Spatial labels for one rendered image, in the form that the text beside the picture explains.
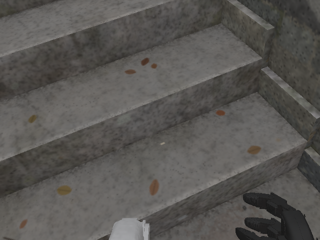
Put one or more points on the left robot thigh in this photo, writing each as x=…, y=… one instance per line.
x=130, y=229

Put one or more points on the right robot hand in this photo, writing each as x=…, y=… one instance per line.
x=293, y=225

